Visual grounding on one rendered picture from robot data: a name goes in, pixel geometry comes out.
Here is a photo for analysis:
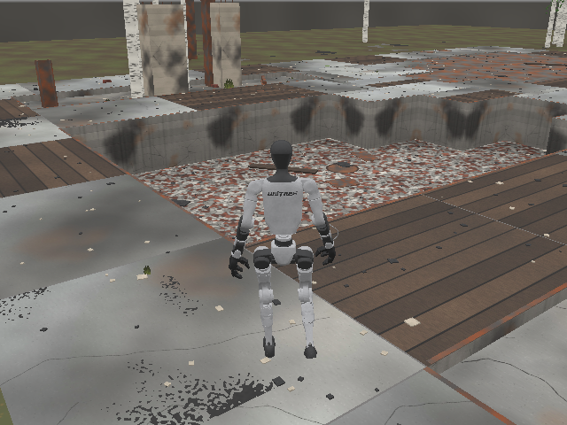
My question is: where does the left robot upper arm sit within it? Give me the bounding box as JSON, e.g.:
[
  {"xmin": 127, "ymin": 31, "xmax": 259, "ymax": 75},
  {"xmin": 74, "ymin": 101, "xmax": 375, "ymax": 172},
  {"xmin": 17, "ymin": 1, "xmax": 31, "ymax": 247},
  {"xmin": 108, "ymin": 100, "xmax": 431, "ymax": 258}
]
[{"xmin": 240, "ymin": 179, "xmax": 264, "ymax": 229}]

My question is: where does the left robot thigh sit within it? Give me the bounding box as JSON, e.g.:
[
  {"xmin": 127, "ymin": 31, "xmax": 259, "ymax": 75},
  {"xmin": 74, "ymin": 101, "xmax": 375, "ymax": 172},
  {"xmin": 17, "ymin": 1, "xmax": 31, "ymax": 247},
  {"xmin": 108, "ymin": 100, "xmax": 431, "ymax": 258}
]
[{"xmin": 253, "ymin": 246, "xmax": 274, "ymax": 305}]

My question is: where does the robot right hand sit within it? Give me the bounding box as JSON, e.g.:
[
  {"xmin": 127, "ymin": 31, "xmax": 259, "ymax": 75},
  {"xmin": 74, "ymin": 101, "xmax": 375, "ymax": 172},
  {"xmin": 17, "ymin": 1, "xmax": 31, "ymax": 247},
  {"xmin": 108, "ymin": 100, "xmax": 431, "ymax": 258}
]
[{"xmin": 315, "ymin": 246, "xmax": 336, "ymax": 265}]

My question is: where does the left robot forearm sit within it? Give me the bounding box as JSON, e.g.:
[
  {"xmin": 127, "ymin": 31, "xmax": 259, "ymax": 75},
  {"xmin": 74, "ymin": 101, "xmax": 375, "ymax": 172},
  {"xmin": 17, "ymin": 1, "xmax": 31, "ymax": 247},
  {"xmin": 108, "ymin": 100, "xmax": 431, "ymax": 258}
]
[{"xmin": 231, "ymin": 215, "xmax": 250, "ymax": 259}]

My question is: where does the robot left hand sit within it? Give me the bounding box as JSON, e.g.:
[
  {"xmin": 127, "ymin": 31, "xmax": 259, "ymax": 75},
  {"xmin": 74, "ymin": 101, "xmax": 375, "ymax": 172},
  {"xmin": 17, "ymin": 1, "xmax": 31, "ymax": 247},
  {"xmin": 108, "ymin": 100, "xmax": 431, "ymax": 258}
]
[{"xmin": 229, "ymin": 255, "xmax": 250, "ymax": 279}]

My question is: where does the right robot foot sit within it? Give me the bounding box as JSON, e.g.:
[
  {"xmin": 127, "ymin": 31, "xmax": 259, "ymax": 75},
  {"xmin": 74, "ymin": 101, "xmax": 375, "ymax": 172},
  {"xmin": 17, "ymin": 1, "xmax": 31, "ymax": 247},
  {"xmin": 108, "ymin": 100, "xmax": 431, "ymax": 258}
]
[{"xmin": 304, "ymin": 344, "xmax": 317, "ymax": 359}]

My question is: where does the right robot upper arm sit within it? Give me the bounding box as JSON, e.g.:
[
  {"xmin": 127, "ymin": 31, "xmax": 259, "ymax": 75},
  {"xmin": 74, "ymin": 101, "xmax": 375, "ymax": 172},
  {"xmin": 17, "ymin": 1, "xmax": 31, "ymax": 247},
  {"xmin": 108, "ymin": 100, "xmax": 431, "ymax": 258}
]
[{"xmin": 300, "ymin": 178, "xmax": 325, "ymax": 226}]

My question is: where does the right robot forearm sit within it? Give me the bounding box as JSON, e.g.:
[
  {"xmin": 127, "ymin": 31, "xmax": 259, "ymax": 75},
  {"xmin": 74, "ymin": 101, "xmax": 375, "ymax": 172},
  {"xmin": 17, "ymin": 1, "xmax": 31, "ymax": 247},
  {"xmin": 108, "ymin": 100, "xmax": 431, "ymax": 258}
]
[{"xmin": 316, "ymin": 212, "xmax": 334, "ymax": 249}]

